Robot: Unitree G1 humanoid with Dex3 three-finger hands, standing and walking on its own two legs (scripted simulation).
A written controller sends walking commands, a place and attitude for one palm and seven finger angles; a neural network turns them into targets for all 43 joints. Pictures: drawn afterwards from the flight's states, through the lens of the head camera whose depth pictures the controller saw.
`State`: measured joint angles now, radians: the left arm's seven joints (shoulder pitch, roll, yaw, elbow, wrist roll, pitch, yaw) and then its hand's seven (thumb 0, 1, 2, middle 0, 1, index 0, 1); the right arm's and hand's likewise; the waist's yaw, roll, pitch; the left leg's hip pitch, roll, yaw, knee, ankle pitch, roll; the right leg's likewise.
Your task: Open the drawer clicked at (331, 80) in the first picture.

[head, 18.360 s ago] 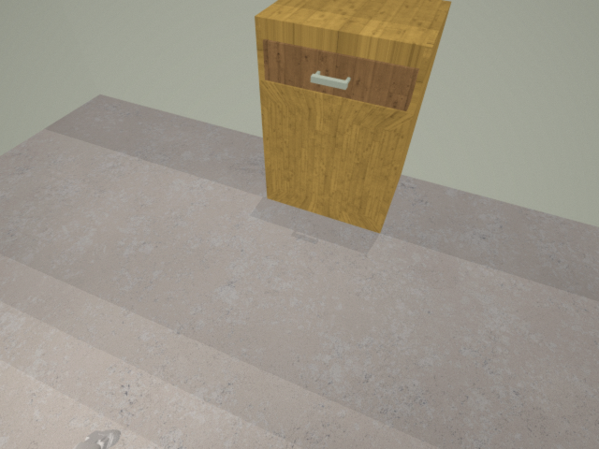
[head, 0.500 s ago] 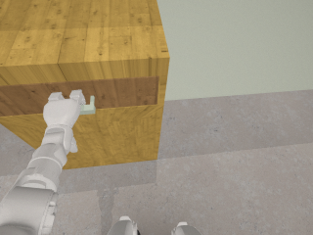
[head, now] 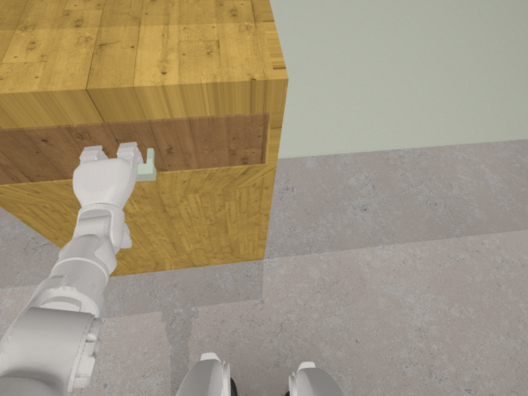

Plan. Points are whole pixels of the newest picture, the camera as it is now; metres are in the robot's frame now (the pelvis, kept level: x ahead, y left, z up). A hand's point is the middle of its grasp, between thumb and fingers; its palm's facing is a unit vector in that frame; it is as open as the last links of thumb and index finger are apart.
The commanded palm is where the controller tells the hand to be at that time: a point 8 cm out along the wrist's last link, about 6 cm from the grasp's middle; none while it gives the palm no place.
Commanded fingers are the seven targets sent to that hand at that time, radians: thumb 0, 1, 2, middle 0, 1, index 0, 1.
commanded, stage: lower the fingers behind the handle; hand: left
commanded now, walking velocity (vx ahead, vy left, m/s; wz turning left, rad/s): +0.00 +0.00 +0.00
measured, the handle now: (118, 165) +0.49 +0.24 -0.01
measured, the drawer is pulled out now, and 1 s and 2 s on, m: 0.00 0.00 0.08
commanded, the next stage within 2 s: close the thumb around the handle in 0.28 s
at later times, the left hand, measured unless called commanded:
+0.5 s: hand (120, 197) +0.44 +0.24 -0.03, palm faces -0.05 -0.03 -1.00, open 13.6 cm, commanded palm +0.43 +0.23 +0.02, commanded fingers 0.00 -0.11 0.47 -0.33 -1.24 -0.33 -1.24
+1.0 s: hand (119, 197) +0.44 +0.24 -0.03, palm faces -0.05 -0.04 -1.00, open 5.7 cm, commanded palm +0.42 +0.23 +0.02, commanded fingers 0.00 0.90 0.90 -0.40 -1.35 -0.40 -1.35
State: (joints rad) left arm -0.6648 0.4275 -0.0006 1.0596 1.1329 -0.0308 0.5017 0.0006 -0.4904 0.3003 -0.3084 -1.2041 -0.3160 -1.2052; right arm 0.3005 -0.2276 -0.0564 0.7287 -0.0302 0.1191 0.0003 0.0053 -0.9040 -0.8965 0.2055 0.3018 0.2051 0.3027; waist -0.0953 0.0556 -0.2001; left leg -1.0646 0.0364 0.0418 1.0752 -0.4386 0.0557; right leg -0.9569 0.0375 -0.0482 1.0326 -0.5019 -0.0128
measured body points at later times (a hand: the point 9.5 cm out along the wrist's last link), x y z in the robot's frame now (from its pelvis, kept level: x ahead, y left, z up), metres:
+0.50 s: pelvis +0.00 +0.00 +0.00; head +0.11 +0.01 +0.44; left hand +0.44 +0.24 +0.02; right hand +0.04 -0.27 -0.13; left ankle +0.03 +0.08 -0.66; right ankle -0.01 -0.12 -0.66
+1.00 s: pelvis +0.00 +0.00 +0.00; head +0.11 +0.01 +0.44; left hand +0.43 +0.24 +0.03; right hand +0.04 -0.27 -0.13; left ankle +0.03 +0.08 -0.66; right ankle -0.01 -0.12 -0.66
